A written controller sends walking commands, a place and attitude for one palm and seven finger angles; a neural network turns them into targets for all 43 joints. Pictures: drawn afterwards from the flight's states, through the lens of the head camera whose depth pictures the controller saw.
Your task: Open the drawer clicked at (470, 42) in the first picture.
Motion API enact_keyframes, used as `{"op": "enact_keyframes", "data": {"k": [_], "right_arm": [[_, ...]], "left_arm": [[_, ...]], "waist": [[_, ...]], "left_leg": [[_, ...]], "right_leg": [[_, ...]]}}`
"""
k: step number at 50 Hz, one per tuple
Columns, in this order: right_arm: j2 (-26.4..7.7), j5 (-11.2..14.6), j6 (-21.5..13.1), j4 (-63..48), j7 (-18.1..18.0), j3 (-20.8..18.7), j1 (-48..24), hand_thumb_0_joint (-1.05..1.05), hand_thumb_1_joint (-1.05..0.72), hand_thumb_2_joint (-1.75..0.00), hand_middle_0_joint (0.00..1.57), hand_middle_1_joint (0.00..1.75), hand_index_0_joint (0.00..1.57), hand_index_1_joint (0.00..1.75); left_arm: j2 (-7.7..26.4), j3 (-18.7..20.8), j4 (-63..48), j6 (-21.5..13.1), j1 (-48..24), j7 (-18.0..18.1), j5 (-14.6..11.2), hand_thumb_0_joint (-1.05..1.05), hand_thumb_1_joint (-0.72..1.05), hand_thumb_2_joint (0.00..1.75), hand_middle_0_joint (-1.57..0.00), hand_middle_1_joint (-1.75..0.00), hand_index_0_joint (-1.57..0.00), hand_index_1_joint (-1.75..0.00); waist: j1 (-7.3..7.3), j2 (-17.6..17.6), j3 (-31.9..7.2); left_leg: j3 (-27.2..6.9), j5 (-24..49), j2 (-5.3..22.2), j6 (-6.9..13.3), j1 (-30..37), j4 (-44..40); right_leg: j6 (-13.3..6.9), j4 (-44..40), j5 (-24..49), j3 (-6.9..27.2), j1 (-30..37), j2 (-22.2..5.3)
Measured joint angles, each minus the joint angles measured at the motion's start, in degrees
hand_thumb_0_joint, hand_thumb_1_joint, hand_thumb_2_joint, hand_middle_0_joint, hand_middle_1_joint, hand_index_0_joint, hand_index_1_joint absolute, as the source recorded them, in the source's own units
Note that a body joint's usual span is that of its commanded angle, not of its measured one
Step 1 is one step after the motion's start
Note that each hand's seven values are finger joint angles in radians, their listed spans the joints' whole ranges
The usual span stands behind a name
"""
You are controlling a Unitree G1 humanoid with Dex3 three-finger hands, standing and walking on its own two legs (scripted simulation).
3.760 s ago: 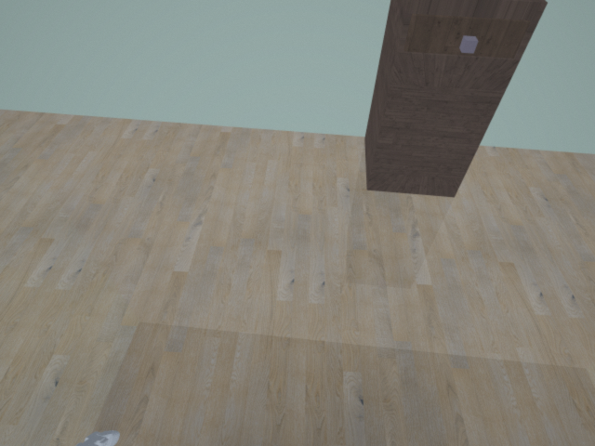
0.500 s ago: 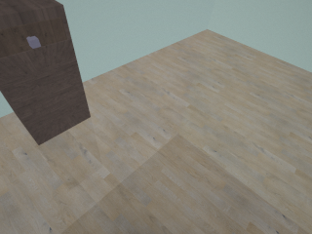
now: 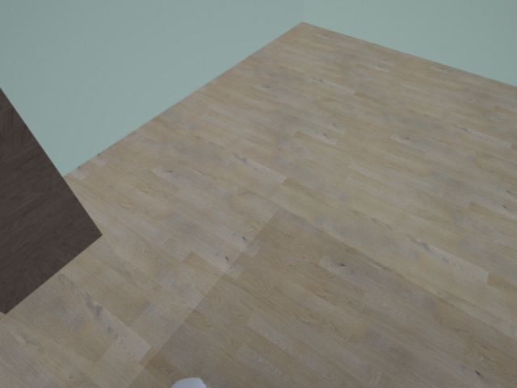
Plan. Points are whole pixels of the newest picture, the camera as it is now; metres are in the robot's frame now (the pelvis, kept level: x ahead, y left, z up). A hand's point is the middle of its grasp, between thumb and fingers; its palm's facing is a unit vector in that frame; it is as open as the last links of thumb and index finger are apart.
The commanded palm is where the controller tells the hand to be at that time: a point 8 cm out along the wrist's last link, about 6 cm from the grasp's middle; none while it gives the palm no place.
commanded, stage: walk to a spot facing it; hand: left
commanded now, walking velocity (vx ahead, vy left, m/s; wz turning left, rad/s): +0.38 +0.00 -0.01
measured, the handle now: out of the picture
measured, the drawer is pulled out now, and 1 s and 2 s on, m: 0.00 0.00 0.00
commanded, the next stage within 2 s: turn to face it in 0.50 s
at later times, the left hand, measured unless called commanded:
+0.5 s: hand (139, 347) +0.22 +0.23 -0.17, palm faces -0.01 -0.99 -0.14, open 7.4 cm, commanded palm none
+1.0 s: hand (197, 224) +0.48 +0.16 -0.15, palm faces -0.03 -0.98 -0.17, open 7.3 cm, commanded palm none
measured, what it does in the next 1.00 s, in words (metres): walks ahead: left foot, then right foot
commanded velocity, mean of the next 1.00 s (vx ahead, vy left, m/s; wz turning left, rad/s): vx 0.17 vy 0.00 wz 0.08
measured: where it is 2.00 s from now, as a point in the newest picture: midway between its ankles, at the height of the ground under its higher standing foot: (266, 358)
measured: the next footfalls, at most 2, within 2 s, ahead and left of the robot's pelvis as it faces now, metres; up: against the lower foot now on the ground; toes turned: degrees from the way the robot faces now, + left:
left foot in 0.32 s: +0.29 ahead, +0.16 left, +0.00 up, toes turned +10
right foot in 0.76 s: +0.42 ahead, -0.12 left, +0.00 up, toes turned -18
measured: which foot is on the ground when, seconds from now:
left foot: up 0.00-0.30, down 0.32-0.76, up 0.78-1.00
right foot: down 0.00-0.34, up 0.36-0.74, down 0.76-1.00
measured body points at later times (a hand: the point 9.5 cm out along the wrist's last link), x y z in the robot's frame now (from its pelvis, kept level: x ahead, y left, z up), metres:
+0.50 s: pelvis +0.22 +0.06 +0.01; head +0.23 +0.08 +0.46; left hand +0.22 +0.29 -0.16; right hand +0.27 -0.18 -0.13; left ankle +0.25 +0.15 -0.73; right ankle +0.18 -0.07 -0.64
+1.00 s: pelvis +0.35 +0.01 +0.01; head +0.37 +0.00 +0.45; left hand +0.48 +0.21 -0.13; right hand +0.34 -0.21 -0.16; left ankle +0.35 +0.13 -0.67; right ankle +0.38 -0.11 -0.73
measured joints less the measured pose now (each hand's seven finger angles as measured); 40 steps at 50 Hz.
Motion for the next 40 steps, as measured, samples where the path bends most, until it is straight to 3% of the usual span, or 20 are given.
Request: {"op": "enact_keyframes", "data": {"k": [4, 7, 15, 16, 18, 21, 24, 30, 35, 38, 40], "right_arm": [[-1.7, -0.4, -0.2, -3.7, -0.2, -0.6, -5.6, 0.01, -0.93, -0.90, 0.19, 0.29, 0.20, 0.30], [-3.2, -0.3, -0.3, -5.3, 0.7, -0.8, -8.5, 0.01, -0.95, -0.90, 0.19, 0.29, 0.20, 0.30], [-3.3, -0.1, -1.1, -7.3, 2.1, -0.1, -13.0, 0.01, -0.93, -0.90, 0.19, 0.29, 0.20, 0.30], [-3.3, -0.3, -1.7, -7.6, 2.0, 0.1, -13.1, 0.01, -0.93, -0.90, 0.19, 0.29, 0.20, 0.30], [-2.6, -0.7, -2.9, -8.1, 1.6, 0.3, -13.5, 0.01, -0.92, -0.90, 0.19, 0.29, 0.20, 0.30], [-1.2, -0.6, -3.2, -7.8, 0.8, 0.8, -11.6, 0.00, -0.92, -0.90, 0.19, 0.29, 0.20, 0.30], [-0.5, 0.0, -3.4, -6.5, -0.8, -0.2, -8.4, -0.01, -0.94, -0.90, 0.20, 0.29, 0.20, 0.30], [-2.3, -0.2, -2.3, -3.4, -0.9, -0.5, -2.9, -0.01, -0.96, -0.90, 0.20, 0.29, 0.20, 0.30], [-2.2, -0.4, -1.6, -1.6, -0.6, -0.3, 0.3, 0.00, -0.93, -0.90, 0.20, 0.29, 0.20, 0.30], [-1.2, -0.1, -1.0, 0.0, -0.4, 0.1, 3.1, 0.00, -0.93, -0.90, 0.20, 0.29, 0.20, 0.30], [-1.1, 0.5, 0.2, 1.1, -0.3, 0.3, 3.4, 0.00, -0.92, -0.90, 0.20, 0.29, 0.20, 0.30]], "left_arm": [[0.1, -0.8, 2.1, 0.1, 3.3, 0.0, 0.4, -0.01, 0.94, 0.90, -0.20, -0.30, -0.20, -0.30], [-0.5, -1.3, 3.1, 0.0, 5.5, -0.2, 0.4, -0.01, 0.93, 0.90, -0.20, -0.30, -0.20, -0.30], [-1.5, -1.9, 4.9, 0.3, 10.7, -0.6, 0.4, 0.00, 0.91, 0.90, -0.20, -0.30, -0.20, -0.30], [-1.6, -1.8, 5.2, 0.5, 11.5, -0.6, 0.2, 0.00, 0.91, 0.90, -0.20, -0.30, -0.20, -0.30], [-1.6, -1.6, 5.9, 1.5, 11.6, -0.8, -0.1, 0.01, 0.91, 0.90, -0.20, -0.30, -0.20, -0.30], [-1.3, -1.2, 6.2, 2.8, 10.4, -1.1, 0.1, 0.01, 0.91, 0.90, -0.20, -0.30, -0.20, -0.30], [-0.9, -0.3, 4.6, 3.5, 8.3, -1.3, 0.5, 0.01, 0.91, 0.90, -0.20, -0.30, -0.20, -0.30], [-0.6, 1.1, 0.0, 5.2, 4.1, -1.9, 0.8, 0.01, 0.91, 0.90, -0.20, -0.30, -0.19, -0.30], [0.1, 0.6, -1.7, 4.7, -0.6, -1.6, 0.8, 0.01, 0.92, 0.90, -0.20, -0.30, -0.19, -0.30], [0.6, -0.4, -2.0, 2.8, -2.6, -1.1, 0.9, 0.01, 0.91, 0.90, -0.20, -0.30, -0.19, -0.30], [-0.4, -1.1, -1.7, 1.3, -4.4, -0.6, 0.7, 0.01, 0.91, 0.90, -0.20, -0.30, -0.19, -0.30]], "waist": [[-0.07, 0.9, -2.3], [0.75, 1.1, -3.0], [3.70, -0.7, -1.8], [3.79, -0.9, -1.6], [3.62, -2.0, -0.4], [3.07, -2.7, 0.1], [2.75, -2.7, -0.1], [2.19, -1.7, -0.7], [-0.55, -0.6, 0.7], [-1.86, -0.6, 0.5], [-2.12, 1.1, 0.8]], "left_leg": [[0.6, 4.1, 0.4, -0.8, -6.7, -9.1], [1.4, 7.2, 0.2, -1.1, -7.8, -18.0], [4.2, 8.9, -2.8, 0.6, -0.2, -36.4], [4.7, 10.6, -3.4, 1.6, 1.8, -38.8], [6.2, 9.9, -3.8, 3.3, 2.4, -35.6], [8.3, 5.8, -4.2, 3.7, 6.0, -36.2], [10.1, 6.3, -4.9, 3.1, 10.5, -41.1], [13.5, 5.5, -4.8, 2.3, 17.3, -47.8], [14.8, 2.3, -3.4, 0.2, 20.4, -47.2], [13.7, -2.2, -2.3, -1.7, 20.0, -41.5], [8.7, -7.5, -1.2, -1.0, 15.9, -31.9]], "right_leg": [[0.3, -6.0, 0.3, 0.7, 5.4, 0.6], [1.1, -8.7, -0.6, 1.1, 9.1, 0.8], [4.3, -7.9, -8.0, 1.9, 17.2, -0.4], [4.6, -4.6, -10.0, 2.4, 16.6, -0.9], [3.9, 10.7, -12.4, 4.3, 11.0, -2.4], [3.2, 31.1, -10.5, 6.6, 0.6, -3.1], [3.7, 36.1, -5.2, 6.9, -7.4, -4.8], [5.9, 27.2, 1.3, 5.3, -14.9, -7.9], [6.0, 10.2, 3.3, 3.5, -11.2, -7.5], [5.3, -0.2, 8.0, 1.9, -4.5, -6.6], [3.8, 2.2, 2.6, 0.3, -4.2, -6.1]]}}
